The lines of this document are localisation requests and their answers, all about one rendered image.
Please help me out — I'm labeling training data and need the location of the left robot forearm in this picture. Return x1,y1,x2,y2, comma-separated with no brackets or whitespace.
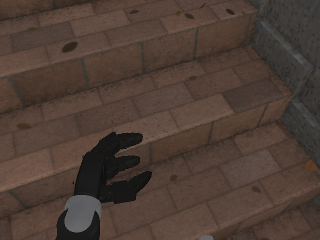
55,195,102,240

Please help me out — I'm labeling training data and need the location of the robot left hand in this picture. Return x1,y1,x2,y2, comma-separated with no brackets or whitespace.
72,132,152,204

